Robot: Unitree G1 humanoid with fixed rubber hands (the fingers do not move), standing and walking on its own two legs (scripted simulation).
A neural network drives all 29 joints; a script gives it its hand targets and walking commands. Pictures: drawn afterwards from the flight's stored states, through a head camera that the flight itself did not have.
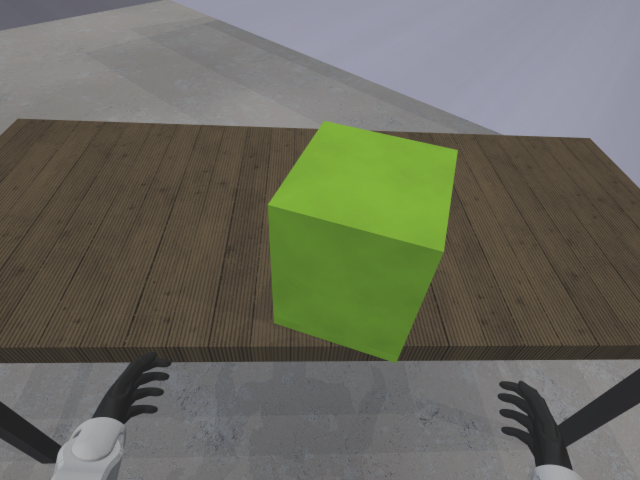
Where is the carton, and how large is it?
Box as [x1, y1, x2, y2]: [268, 121, 457, 362]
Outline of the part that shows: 324,121 268,204 274,322 395,362 443,252 457,150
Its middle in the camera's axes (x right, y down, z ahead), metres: +0.06 +0.00 +0.58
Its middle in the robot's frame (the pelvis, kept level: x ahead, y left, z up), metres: +0.43 -0.03 +0.06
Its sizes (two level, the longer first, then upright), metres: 0.210 0.200 0.250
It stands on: a table, 0.71 m high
